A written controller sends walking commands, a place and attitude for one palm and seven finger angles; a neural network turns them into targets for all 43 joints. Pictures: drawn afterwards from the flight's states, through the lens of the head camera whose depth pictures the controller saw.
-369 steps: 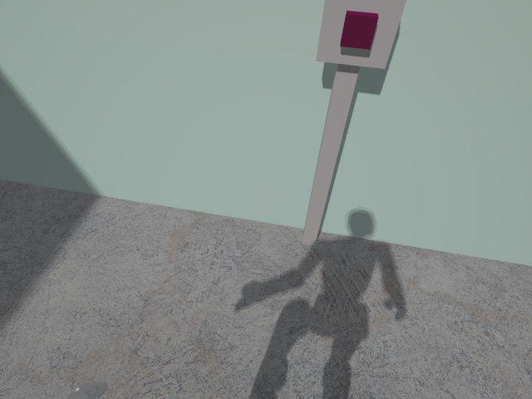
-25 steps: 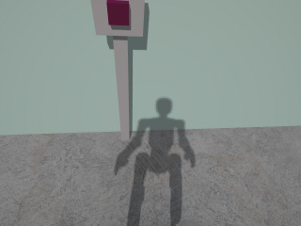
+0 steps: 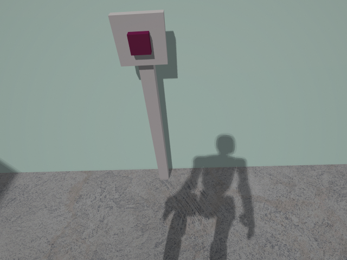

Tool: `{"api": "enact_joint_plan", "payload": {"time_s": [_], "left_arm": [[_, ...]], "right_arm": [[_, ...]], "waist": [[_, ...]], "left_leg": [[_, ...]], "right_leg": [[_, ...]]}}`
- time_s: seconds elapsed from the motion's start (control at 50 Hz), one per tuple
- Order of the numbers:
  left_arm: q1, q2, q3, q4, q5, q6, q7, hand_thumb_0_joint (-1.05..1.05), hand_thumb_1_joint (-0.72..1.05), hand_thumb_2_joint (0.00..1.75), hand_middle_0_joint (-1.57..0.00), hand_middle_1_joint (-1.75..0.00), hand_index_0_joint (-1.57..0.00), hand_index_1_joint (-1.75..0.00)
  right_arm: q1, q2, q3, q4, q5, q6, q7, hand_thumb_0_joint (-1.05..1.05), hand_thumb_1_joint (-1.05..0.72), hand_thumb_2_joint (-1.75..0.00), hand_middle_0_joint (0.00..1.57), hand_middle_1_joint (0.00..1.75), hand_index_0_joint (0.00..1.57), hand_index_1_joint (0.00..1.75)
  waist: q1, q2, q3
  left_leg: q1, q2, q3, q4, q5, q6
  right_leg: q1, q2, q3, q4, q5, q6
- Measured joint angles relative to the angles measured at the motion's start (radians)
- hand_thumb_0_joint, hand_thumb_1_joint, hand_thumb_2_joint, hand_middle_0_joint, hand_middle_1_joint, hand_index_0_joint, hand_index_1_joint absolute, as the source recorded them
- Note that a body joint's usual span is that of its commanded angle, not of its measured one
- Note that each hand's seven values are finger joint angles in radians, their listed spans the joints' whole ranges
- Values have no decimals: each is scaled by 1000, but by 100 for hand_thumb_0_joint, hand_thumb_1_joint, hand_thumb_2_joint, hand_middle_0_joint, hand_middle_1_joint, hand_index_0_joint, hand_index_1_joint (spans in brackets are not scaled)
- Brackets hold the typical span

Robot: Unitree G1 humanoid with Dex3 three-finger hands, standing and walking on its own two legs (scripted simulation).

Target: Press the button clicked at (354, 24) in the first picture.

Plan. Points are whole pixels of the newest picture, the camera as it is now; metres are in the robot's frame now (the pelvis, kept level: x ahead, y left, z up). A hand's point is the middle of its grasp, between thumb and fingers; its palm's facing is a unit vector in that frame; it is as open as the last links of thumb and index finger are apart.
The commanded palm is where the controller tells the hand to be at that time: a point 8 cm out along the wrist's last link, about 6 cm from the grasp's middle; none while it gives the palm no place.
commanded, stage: take the last steps up to it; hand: left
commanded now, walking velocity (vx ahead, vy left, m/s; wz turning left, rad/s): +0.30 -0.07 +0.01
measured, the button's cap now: (139, 43) +0.75 +0.15 +0.18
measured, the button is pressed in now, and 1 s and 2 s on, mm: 0 0 0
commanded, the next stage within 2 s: come to a stop and stand still in 0.68 s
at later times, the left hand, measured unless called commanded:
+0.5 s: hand out of the picture +0.04 +0.21 -0.19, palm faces +0.05 -0.99 -0.11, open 7.4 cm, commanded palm none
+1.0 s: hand (142, 197) +0.36 +0.14 -0.17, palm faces -0.03 -0.97 -0.23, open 7.3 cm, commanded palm none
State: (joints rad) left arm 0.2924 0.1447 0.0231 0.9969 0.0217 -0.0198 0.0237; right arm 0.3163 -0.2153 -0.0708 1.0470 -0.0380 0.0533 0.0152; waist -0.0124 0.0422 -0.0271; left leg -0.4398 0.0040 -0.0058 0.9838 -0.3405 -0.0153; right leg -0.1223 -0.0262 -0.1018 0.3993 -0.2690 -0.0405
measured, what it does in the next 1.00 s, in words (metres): walks ahead: left foot, then right foot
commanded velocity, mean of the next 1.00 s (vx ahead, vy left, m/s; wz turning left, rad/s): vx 0.10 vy -0.02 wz -0.04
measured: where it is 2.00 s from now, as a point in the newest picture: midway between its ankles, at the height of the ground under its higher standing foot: outside the picture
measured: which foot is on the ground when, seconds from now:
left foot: up 0.00-0.32, down 0.34-0.82, up 0.84-1.00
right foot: down 0.00-0.34, up 0.36-0.80, down 0.82-1.00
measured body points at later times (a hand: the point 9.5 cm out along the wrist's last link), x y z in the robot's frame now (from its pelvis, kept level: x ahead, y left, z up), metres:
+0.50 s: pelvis +0.12 +0.05 -0.01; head +0.11 +0.07 +0.44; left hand +0.04 +0.26 -0.17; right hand +0.18 -0.18 -0.14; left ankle +0.10 +0.15 -0.75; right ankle +0.07 -0.07 -0.67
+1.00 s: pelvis +0.25 -0.03 -0.02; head +0.28 -0.06 +0.43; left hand +0.36 +0.19 -0.15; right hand +0.21 -0.25 -0.19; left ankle +0.19 +0.11 -0.69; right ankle +0.31 -0.12 -0.75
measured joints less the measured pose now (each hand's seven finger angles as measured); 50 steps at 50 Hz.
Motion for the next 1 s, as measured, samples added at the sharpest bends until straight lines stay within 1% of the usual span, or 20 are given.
{"api": "enact_joint_plan", "payload": {"time_s": [0.08,0.16,0.26,0.32,0.34,0.36,0.4,0.42,0.46,0.5,0.58,0.68,0.78,0.8,0.82,0.84,0.88,0.9,0.94,1.0], "left_arm": [[68,-8,-4,49,2,-17,-6,0,92,90,-20,-30,-20,-30],[139,-25,-7,98,8,-27,-10,0,91,90,-20,-30,-20,-30],[207,-35,-5,159,15,-25,-15,0,91,90,-20,-30,-20,-30],[237,-36,-2,193,9,-17,-17,0,90,90,-20,-30,-20,-30],[245,-38,-1,202,5,-13,-18,0,90,90,-20,-30,-20,-30],[242,-37,-2,212,2,-4,-21,0,90,90,-20,-30,-20,-30],[229,-35,-2,219,5,19,-25,0,90,90,-20,-30,-20,-30],[217,-32,0,219,8,26,-28,1,90,90,-20,-30,-20,-30],[181,-21,7,209,11,30,-34,1,90,90,-20,-30,-20,-30],[135,-4,18,181,14,27,-36,1,90,90,-20,-30,-20,-30],[36,36,38,108,15,23,-37,1,91,90,-20,-30,-20,-30],[-76,60,46,43,10,28,-43,0,91,90,-19,-30,-19,-30],[-148,60,40,13,5,16,-48,0,91,90,-19,-30,-19,-30],[-153,61,37,8,5,6,-49,0,91,90,-19,-30,-20,-30],[-158,61,35,7,7,-10,-47,0,91,90,-19,-30,-20,-30],[-168,52,33,10,7,-25,-41,0,91,90,-19,-30,-20,-30],[-180,29,17,17,0,-36,-30,0,91,90,-19,-30,-20,-30],[-182,19,9,20,0,-34,-26,0,91,90,-19,-30,-20,-30],[-185,1,-2,20,1,-20,-14,0,91,90,-20,-30,-20,-30],[-188,-21,-1,14,-1,-1,2,-1,91,90,-20,-30,-20,-30]], "right_arm": [[0,-5,-9,13,-2,-7,1,1,-91,-90,20,30,20,30],[-26,-1,-9,26,-1,-7,2,1,-91,-90,20,29,19,30],[-90,24,3,18,5,-25,3,1,-91,-90,20,29,19,29],[-128,43,16,0,9,-60,-2,1,-91,-90,20,29,19,30],[-140,49,19,-6,9,-78,-6,1,-91,-90,20,29,19,30],[-152,61,21,-10,7,-93,-11,1,-91,-90,20,29,19,30],[-155,78,30,-18,7,-107,-19,1,-91,-90,20,30,20,30],[-147,86,33,-20,7,-110,-23,0,-91,-90,20,30,20,30],[-126,88,16,-28,19,-121,-44,-1,-93,-90,20,30,20,30],[-103,74,15,-24,17,-127,-52,-2,-95,-90,20,30,20,30],[-33,64,24,10,13,-119,-50,-2,-95,-90,20,30,20,30],[50,73,28,54,6,-101,-43,-1,-93,-90,20,30,20,30],[101,73,21,83,-1,-82,-35,0,-91,-90,20,30,20,30],[113,73,20,89,1,-79,-33,0,-91,-90,20,30,20,30],[122,73,21,96,4,-75,-30,0,-91,-90,20,30,20,30],[115,68,22,103,11,-67,-29,0,-91,-90,20,30,20,30],[94,56,24,104,23,-49,-35,1,-91,-90,20,30,20,30],[83,53,24,101,28,-44,-38,1,-91,-90,20,30,20,30],[52,50,23,89,34,-33,-44,1,-91,-90,20,30,20,30],[-11,42,17,58,34,-14,-45,1,-91,-90,20,30,20,30]], "waist": [[7,6,0],[30,2,5],[68,-30,20],[79,-50,32],[77,-57,37],[75,-72,44],[70,-81,45],[62,-80,39],[42,-76,29],[28,-75,25],[20,-83,17],[-3,-75,33],[-44,-37,71],[-48,-31,74],[-46,-26,78],[-45,-10,91],[-49,16,111],[-47,20,114],[-36,14,115],[-19,5,119]], "left_leg": [[-28,60,6,31,69,-17],[-28,94,26,-33,71,-23],[18,93,77,-215,14,-11],[98,73,117,-390,62,1],[119,68,126,-423,99,14],[122,60,141,-400,94,28],[154,60,168,-384,50,43],[178,60,177,-402,39,46],[230,55,187,-459,47,44],[277,48,191,-517,61,44],[349,38,195,-596,68,36],[415,45,196,-629,39,9],[445,85,200,-564,-47,-41],[440,97,198,-524,-79,-52],[417,111,192,-449,-116,-51],[372,123,159,-332,-156,-38],[281,107,79,-130,-212,-21],[240,93,61,-62,-220,-17],[168,67,53,17,-220,-15],[80,42,49,41,-190,-20]], "right_leg": [[45,11,-28,-53,8,-3],[71,19,-41,-75,-2,1],[91,14,-37,-64,-39,21],[87,2,-30,7,-100,45],[66,-6,-21,75,-136,46],[26,-20,-5,188,-176,41],[-77,-22,27,437,-221,28],[-127,-23,30,535,-207,25],[-217,-36,28,652,-147,28],[-291,-53,28,690,-80,39],[-398,-81,41,675,27,59],[-427,-102,35,498,84,70],[-343,-76,0,258,73,48],[-309,-65,-11,207,93,43],[-291,-58,-17,184,154,31],[-299,-47,-26,222,138,17],[-281,-33,-46,248,67,-3],[-266,-31,-52,237,50,-8],[-241,-34,-55,204,51,-8],[-220,-39,-61,157,75,-13]]}}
